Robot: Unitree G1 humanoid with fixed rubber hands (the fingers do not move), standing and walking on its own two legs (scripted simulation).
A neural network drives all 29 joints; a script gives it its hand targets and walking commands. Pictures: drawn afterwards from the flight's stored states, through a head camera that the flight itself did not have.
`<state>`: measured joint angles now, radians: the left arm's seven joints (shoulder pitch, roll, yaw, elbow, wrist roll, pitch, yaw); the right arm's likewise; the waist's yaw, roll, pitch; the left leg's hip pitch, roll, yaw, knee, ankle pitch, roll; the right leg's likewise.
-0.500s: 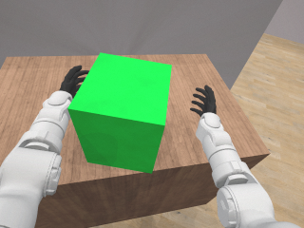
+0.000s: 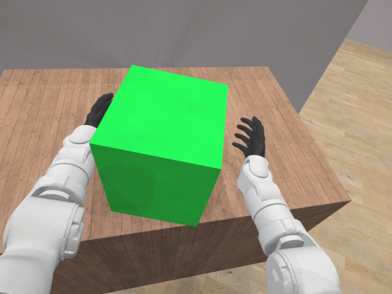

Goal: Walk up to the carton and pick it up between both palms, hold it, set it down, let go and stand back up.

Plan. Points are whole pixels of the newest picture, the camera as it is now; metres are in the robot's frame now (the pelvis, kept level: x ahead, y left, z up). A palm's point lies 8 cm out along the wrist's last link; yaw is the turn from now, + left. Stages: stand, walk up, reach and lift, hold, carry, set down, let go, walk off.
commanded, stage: reach and lift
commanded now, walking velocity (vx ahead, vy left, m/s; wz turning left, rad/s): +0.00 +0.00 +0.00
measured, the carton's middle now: (166, 151) +0.40 +0.05 +0.05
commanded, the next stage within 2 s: none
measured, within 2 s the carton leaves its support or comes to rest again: leaves its support in 0.30 s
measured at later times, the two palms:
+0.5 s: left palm (103, 124) +0.44 +0.18 +0.09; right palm (240, 160) +0.36 -0.11 +0.07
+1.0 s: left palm (103, 125) +0.44 +0.18 +0.09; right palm (240, 161) +0.36 -0.11 +0.06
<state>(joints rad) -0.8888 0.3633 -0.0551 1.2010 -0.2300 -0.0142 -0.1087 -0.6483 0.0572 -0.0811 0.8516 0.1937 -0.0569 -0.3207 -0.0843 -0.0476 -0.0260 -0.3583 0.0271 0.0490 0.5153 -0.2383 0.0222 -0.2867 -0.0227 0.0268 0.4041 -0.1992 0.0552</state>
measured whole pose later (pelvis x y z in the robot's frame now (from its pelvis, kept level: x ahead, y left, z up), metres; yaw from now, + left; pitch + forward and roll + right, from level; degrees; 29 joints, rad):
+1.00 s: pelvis -0.01 +0.01 +0.00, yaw +1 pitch +4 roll -2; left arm -0.95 0.23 0.31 1.20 0.21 -0.03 -0.18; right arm -0.66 0.25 -0.47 0.91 -0.26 -0.24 -0.25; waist -0.08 -0.05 0.00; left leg -0.36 0.02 0.04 0.52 -0.23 0.03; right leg -0.26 -0.03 0.01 0.37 -0.18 0.06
